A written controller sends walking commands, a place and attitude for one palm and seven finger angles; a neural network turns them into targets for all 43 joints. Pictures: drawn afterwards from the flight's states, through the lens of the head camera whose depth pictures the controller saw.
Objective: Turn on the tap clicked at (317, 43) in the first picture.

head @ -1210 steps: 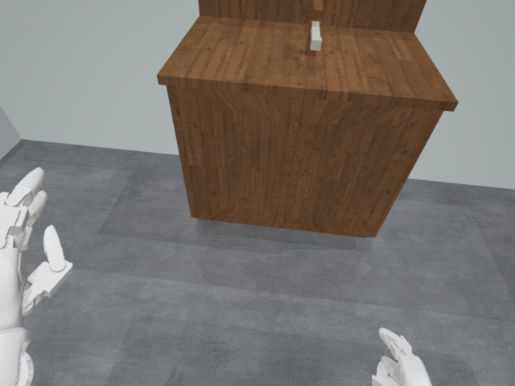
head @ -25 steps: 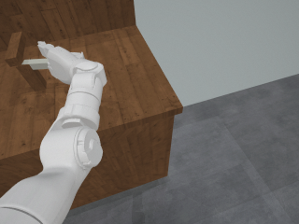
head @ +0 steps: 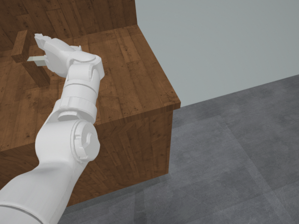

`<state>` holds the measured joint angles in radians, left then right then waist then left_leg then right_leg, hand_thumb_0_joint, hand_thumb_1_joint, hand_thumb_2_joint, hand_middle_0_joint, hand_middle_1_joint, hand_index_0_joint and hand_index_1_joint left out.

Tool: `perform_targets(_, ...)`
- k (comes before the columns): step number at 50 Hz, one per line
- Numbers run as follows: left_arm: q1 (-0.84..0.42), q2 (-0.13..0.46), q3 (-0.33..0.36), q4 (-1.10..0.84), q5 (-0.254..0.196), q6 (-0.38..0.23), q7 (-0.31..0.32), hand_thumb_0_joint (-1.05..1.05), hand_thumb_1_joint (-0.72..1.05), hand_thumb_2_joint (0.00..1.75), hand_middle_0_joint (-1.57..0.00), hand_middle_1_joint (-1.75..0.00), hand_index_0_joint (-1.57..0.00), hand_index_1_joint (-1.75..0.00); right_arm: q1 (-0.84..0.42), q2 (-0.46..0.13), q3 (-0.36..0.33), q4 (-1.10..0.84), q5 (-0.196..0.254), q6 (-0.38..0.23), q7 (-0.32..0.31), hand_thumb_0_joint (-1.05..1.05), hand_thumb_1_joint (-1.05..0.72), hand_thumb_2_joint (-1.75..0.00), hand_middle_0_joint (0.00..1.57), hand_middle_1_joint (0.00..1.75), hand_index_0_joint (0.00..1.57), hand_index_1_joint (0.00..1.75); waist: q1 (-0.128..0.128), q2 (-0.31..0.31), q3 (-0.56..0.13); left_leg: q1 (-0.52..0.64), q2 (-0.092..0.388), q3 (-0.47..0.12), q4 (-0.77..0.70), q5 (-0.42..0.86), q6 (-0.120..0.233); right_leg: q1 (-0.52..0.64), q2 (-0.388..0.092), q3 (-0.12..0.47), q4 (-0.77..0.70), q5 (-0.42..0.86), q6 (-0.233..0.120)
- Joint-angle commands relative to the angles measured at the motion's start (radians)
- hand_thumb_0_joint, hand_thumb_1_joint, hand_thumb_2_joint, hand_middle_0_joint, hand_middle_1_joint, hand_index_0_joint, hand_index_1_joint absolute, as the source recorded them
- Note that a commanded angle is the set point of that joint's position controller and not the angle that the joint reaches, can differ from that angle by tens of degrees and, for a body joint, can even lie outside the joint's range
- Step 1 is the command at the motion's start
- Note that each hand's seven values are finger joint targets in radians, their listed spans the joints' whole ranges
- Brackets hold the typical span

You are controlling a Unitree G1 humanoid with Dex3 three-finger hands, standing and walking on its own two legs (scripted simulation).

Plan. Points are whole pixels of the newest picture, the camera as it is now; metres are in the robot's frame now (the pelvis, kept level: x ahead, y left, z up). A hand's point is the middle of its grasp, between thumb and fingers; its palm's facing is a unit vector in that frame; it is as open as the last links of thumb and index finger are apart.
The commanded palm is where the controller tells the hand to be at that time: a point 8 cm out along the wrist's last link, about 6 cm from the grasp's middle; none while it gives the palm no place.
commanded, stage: lift the hand up off the lever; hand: left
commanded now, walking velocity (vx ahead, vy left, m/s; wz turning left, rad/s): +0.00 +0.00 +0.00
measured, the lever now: (78, 58) +0.58 +0.19 +0.14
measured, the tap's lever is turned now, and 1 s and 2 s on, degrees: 74 74 74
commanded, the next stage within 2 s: draw the hand back beside the body in 0.66 s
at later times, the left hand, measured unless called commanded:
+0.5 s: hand (75, 44) +0.52 +0.16 +0.22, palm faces +0.77 -0.62 -0.13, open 7.9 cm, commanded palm +0.46 +0.19 +0.23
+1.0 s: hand (77, 57) +0.48 +0.15 +0.22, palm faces +0.38 -0.92 -0.04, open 7.8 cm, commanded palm +0.41 +0.20 +0.22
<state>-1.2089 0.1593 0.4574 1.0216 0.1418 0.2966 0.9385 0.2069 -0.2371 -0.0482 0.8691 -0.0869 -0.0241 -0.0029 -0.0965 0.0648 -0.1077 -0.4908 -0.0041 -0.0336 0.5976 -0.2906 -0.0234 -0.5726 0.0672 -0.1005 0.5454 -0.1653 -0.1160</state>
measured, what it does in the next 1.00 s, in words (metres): stands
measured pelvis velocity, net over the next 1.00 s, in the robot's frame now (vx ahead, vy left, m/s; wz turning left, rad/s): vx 0.03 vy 0.01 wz -0.06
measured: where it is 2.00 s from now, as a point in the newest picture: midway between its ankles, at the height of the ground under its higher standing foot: outside the picture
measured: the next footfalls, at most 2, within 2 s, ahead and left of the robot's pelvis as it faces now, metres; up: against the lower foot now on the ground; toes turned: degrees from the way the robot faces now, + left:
none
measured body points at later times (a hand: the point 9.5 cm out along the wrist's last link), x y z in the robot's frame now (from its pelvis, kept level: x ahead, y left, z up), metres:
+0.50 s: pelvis +0.01 +0.00 +0.00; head +0.05 -0.03 +0.45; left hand +0.48 +0.19 +0.23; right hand +0.04 -0.26 -0.15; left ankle +0.00 +0.14 -0.72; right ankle +0.06 -0.04 -0.72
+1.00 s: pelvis +0.03 +0.01 +0.02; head +0.02 -0.02 +0.46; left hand +0.45 +0.19 +0.22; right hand +0.12 -0.25 -0.12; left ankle +0.00 +0.14 -0.72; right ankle +0.06 -0.04 -0.72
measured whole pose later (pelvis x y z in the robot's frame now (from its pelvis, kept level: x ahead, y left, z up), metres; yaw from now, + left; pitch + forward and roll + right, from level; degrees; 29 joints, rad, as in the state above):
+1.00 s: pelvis +0.03 +0.01 +0.02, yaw -3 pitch +3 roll +1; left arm -0.71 0.16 0.29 0.52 -0.06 0.24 0.36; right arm 0.25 -0.25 -0.02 0.76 0.02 0.01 -0.08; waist -0.03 0.06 -0.07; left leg -0.20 0.01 0.02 0.43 -0.27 -0.01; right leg -0.32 0.09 -0.04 0.43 -0.16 -0.10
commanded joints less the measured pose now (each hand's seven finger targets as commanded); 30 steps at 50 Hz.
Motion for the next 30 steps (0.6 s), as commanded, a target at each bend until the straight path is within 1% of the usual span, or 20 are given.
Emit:
perform_targets(1, -0.569, 0.261, -0.04, -0.159, 0.054, -0.047, 0.006, 0.0, 0.9, 0.9, -0.15, -0.15, -0.15, -0.15, 0.044, -0.125, -0.033, -0.072, 0.001, -0.024, -0.012, 0.0, -0.9, -0.9, 0.2, 0.3, 0.2, 0.3, -0.021, -0.145, -0.359, -0.088, -0.018, 0.033, -0.04, 0.047, 0.044, 0.371, -0.116, 0.169, -0.122, -0.077, 0.127)
perform_targets(4, -0.599, 0.289, -0.031, -0.153, 0.051, -0.042, 0.002, 0.0, 0.9, 0.9, -0.15, -0.15, -0.15, -0.15, 0.056, -0.13, -0.031, -0.068, 0.002, -0.022, -0.011, 0.0, -0.9, -0.9, 0.2, 0.3, 0.2, 0.3, -0.024, -0.145, -0.38, -0.106, -0.016, 0.03, -0.036, 0.043, 0.042, 0.393, -0.127, 0.188, -0.128, -0.063, 0.135)
perform_targets(5, -0.599, 0.296, -0.027, -0.157, 0.052, -0.05, -0.001, 0.0, 0.9, 0.9, -0.15, -0.15, -0.15, -0.15, 0.061, -0.131, -0.036, -0.072, 0.0, -0.021, -0.012, 0.0, -0.9, -0.9, 0.2, 0.3, 0.2, 0.3, -0.016, -0.119, -0.404, -0.094, -0.019, 0.028, -0.043, 0.046, 0.046, 0.398, -0.118, 0.167, -0.112, -0.053, 0.128)
perform_targets(6, -0.582, 0.269, -0.047, -0.142, 0.052, -0.049, -0.006, 0.0, 0.9, 0.9, -0.15, -0.15, -0.15, -0.15, 0.064, -0.127, -0.032, -0.074, 0.003, -0.025, -0.01, 0.0, -0.9, -0.9, 0.2, 0.3, 0.2, 0.3, -0.024, -0.128, -0.391, -0.086, -0.015, 0.034, -0.041, 0.054, 0.046, 0.385, -0.116, 0.168, -0.113, -0.031, 0.128)
perform_targets(7, -0.577, 0.279, -0.041, -0.158, 0.051, -0.055, -0.009, 0.0, 0.9, 0.9, -0.15, -0.15, -0.15, -0.15, 0.073, -0.128, -0.031, -0.076, 0.003, -0.027, -0.007, 0.0, -0.9, -0.9, 0.2, 0.3, 0.2, 0.3, -0.015, -0.115, -0.411, -0.077, -0.015, 0.034, -0.046, 0.06, 0.045, 0.391, -0.112, 0.159, -0.108, -0.018, 0.125)
perform_targets(10, -0.575, 0.254, -0.058, -0.191, 0.044, -0.07, -0.016, 0.0, 0.9, 0.9, -0.15, -0.15, -0.15, -0.15, 0.082, -0.13, -0.034, -0.082, 0.003, -0.032, -0.005, 0.0, -0.9, -0.9, 0.2, 0.3, 0.2, 0.3, -0.013, -0.098, -0.44, -0.05, -0.018, 0.034, -0.054, 0.077, 0.05, 0.409, -0.103, 0.142, -0.096, 0.032, 0.122)
perform_targets(13, -0.564, 0.252, -0.061, -0.209, 0.024, -0.071, -0.026, 0.0, 0.9, 0.9, -0.15, -0.15, -0.15, -0.15, 0.083, -0.132, -0.031, -0.081, 0.011, -0.039, -0.004, 0.0, -0.9, -0.9, 0.2, 0.3, 0.2, 0.3, -0.017, -0.117, -0.417, -0.046, -0.014, 0.041, -0.059, 0.077, 0.048, 0.416, -0.107, 0.156, -0.118, 0.025, 0.126)
perform_targets(14, -0.559, 0.259, -0.056, -0.239, 0.017, -0.071, -0.028, 0.0, 0.9, 0.9, -0.15, -0.15, -0.15, -0.15, 0.081, -0.131, -0.033, -0.085, 0.014, -0.039, -0.003, 0.0, -0.9, -0.9, 0.2, 0.3, 0.2, 0.3, -0.008, -0.106, -0.433, -0.045, -0.014, 0.04, -0.062, 0.082, 0.046, 0.441, -0.111, 0.166, -0.121, 0.037, 0.126)
perform_targets(15, -0.556, 0.263, -0.056, -0.248, 0.013, -0.072, -0.03, 0.0, 0.9, 0.9, -0.15, -0.15, -0.15, -0.15, 0.074, -0.135, -0.036, -0.085, 0.016, -0.037, -0.006, 0.0, -0.9, -0.9, 0.2, 0.3, 0.2, 0.3, -0.004, -0.097, -0.426, -0.035, -0.016, 0.038, -0.071, 0.078, 0.049, 0.442, -0.105, 0.151, -0.121, 0.021, 0.122)
perform_targets(16, -0.57, 0.24, -0.076, -0.25, 0.011, -0.072, -0.033, 0.0, 0.9, 0.9, -0.15, -0.15, -0.15, -0.15, 0.073, -0.13, -0.032, -0.083, 0.018, -0.04, -0.006, 0.0, -0.9, -0.9, 0.2, 0.3, 0.2, 0.3, -0.013, -0.092, -0.413, -0.024, -0.014, 0.042, -0.071, 0.087, 0.049, 0.43, -0.103, 0.154, -0.125, 0.028, 0.119)
perform_targets(18, -0.579, 0.244, -0.07, -0.259, 0.012, -0.07, -0.027, 0.0, 0.9, 0.9, -0.15, -0.15, -0.15, -0.15, 0.07, -0.13, -0.031, -0.077, 0.015, -0.044, -0.003, 0.0, -0.9, -0.9, 0.2, 0.3, 0.2, 0.3, -0.012, -0.094, -0.392, -0.021, -0.013, 0.042, -0.074, 0.083, 0.048, 0.417, -0.101, 0.152, -0.133, -0.007, 0.118)
perform_targets(20, -0.58, 0.294, -0.031, -0.29, 0.016, -0.069, -0.018, 0.0, 0.9, 0.9, -0.15, -0.15, -0.15, -0.15, 0.061, -0.134, -0.035, -0.077, 0.013, -0.039, -0.004, 0.0, -0.9, -0.9, 0.2, 0.3, 0.2, 0.3, 0.006, -0.074, -0.428, -0.017, -0.016, 0.037, -0.077, 0.091, 0.048, 0.453, -0.103, 0.152, -0.127, 0.014, 0.115)
perform_targets(21, -0.588, 0.266, -0.056, -0.301, 0.016, -0.064, -0.018, 0.0, 0.9, 0.9, -0.15, -0.15, -0.15, -0.15, 0.056, -0.125, -0.032, -0.08, 0.014, -0.042, -0.003, 0.0, -0.9, -0.9, 0.2, 0.3, 0.2, 0.3, 0.005, -0.059, -0.427, -0.008, -0.013, 0.042, -0.079, 0.105, 0.046, 0.452, -0.104, 0.154, -0.124, 0.039, 0.113)
perform_targets(22, -0.566, 0.279, -0.038, -0.292, 0.017, -0.056, -0.015, 0.0, 0.9, 0.9, -0.15, -0.15, -0.15, -0.15, 0.06, -0.126, -0.033, -0.078, 0.013, -0.042, -0.001, 0.0, -0.9, -0.9, 0.2, 0.3, 0.2, 0.3, 0.006, -0.075, -0.422, -0.011, -0.012, 0.047, -0.078, 0.105, 0.046, 0.458, -0.104, 0.154, -0.128, 0.045, 0.115)
perform_targets(23, -0.568, 0.264, -0.051, -0.295, 0.024, -0.052, -0.014, 0.0, 0.9, 0.9, -0.15, -0.15, -0.15, -0.15, 0.062, -0.127, -0.031, -0.076, 0.01, -0.042, -0.001, 0.0, -0.9, -0.9, 0.2, 0.3, 0.2, 0.3, 0.003, -0.086, -0.417, -0.006, -0.011, 0.046, -0.082, 0.116, 0.045, 0.458, -0.102, 0.147, -0.121, 0.071, 0.114)
perform_targets(25, -0.506, 0.261, -0.04, -0.29, 0.026, -0.041, -0.013, 0.0, 0.9, 0.9, -0.15, -0.15, -0.15, -0.15, 0.056, -0.131, -0.035, -0.082, 0.009, -0.04, 0.0, 0.0, -0.9, -0.9, 0.2, 0.3, 0.2, 0.3, 0.018, -0.078, -0.421, 0.009, -0.013, 0.047, -0.092, 0.128, 0.047, 0.467, -0.095, 0.127, -0.108, 0.099, 0.109)
perform_targets(26, -0.455, 0.226, -0.057, -0.263, 0.022, -0.03, -0.017, 0.0, 0.9, 0.9, -0.15, -0.15, -0.15, -0.15, 0.058, -0.125, -0.03, -0.087, 0.013, -0.043, 0.001, 0.0, -0.9, -0.9, 0.2, 0.3, 0.2, 0.3, 0.02, -0.107, -0.395, 0.009, -0.009, 0.052, -0.098, 0.134, 0.046, 0.453, -0.093, 0.122, -0.109, 0.107, 0.109)
perform_targets(27, -0.452, 0.217, -0.065, -0.261, 0.02, -0.023, -0.02, 0.0, 0.9, 0.9, -0.15, -0.15, -0.15, -0.15, 0.057, -0.129, -0.028, -0.086, 0.014, -0.042, 0.002, 0.0, -0.9, -0.9, 0.2, 0.3, 0.2, 0.3, 0.015, -0.108, -0.375, 0.015, -0.009, 0.053, -0.102, 0.134, 0.045, 0.441, -0.092, 0.119, -0.113, 0.106, 0.11)
perform_targets(29, -0.438, 0.189, -0.079, -0.248, 0.01, -0.011, -0.028, 0.0, 0.9, 0.9, -0.15, -0.15, -0.15, -0.15, 0.052, -0.131, -0.029, -0.089, 0.018, -0.044, 0.0, 0.0, -0.9, -0.9, 0.2, 0.3, 0.2, 0.3, 0.008, -0.154, -0.341, 0.017, -0.009, 0.054, -0.108, 0.12, 0.047, 0.425, -0.092, 0.118, -0.128, 0.075, 0.115)
perform_targets(30, -0.453, 0.188, -0.08, -0.241, 0.004, -0.013, -0.03, 0.0, 0.9, 0.9, -0.15, -0.15, -0.15, -0.15, 0.049, -0.136, -0.031, -0.086, 0.016, -0.043, -0.003, 0.0, -0.9, -0.9, 0.2, 0.3, 0.2, 0.3, 0.005, -0.142, -0.331, 0.023, -0.013, 0.049, -0.114, 0.11, 0.05, 0.419, -0.089, 0.109, -0.128, 0.049, 0.113)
